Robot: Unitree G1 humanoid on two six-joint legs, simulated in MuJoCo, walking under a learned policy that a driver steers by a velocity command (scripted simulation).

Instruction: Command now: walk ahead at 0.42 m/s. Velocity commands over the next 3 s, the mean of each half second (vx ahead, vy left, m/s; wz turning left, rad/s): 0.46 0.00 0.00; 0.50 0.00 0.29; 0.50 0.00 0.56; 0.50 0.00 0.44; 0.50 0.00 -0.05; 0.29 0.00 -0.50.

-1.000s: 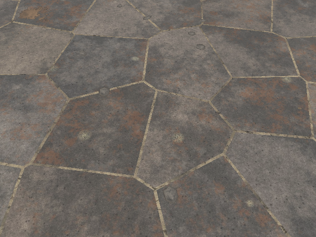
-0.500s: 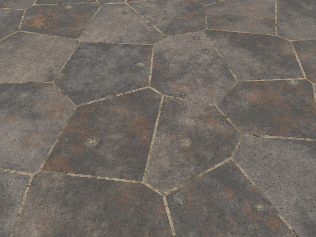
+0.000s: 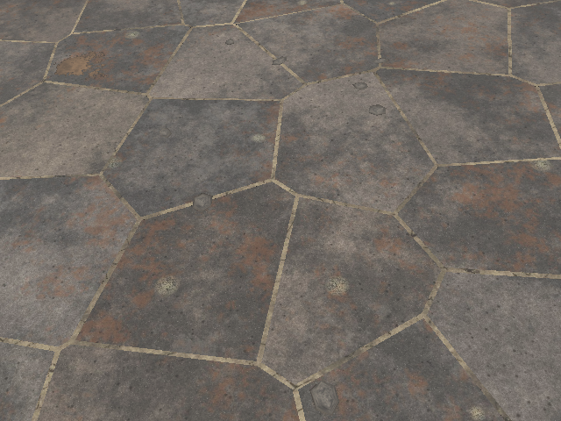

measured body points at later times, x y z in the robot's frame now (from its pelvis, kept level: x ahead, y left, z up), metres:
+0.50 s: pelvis +0.27 +0.06 -0.01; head +0.30 +0.06 +0.44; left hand +0.34 +0.33 -0.13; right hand +0.39 -0.21 -0.11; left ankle +0.33 +0.13 -0.74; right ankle +0.21 -0.10 -0.65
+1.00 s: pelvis +0.55 +0.01 -0.01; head +0.58 +0.00 +0.44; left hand +0.66 +0.29 -0.10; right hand +0.65 -0.27 -0.13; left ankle +0.46 +0.13 -0.65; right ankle +0.62 -0.10 -0.74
